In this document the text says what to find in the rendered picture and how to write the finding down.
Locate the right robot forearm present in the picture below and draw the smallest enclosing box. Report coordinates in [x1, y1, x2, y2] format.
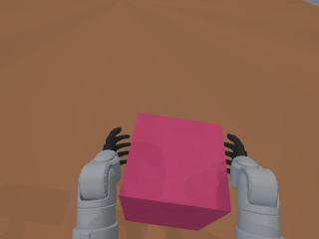
[229, 155, 285, 239]

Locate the left robot forearm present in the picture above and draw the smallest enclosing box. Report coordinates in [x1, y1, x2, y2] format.
[72, 149, 122, 239]

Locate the robot left hand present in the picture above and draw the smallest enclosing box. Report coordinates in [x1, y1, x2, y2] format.
[103, 127, 131, 165]

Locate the carton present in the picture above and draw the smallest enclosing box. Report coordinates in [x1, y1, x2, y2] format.
[119, 113, 231, 231]

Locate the robot right hand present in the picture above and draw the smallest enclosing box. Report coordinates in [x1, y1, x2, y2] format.
[224, 133, 247, 174]

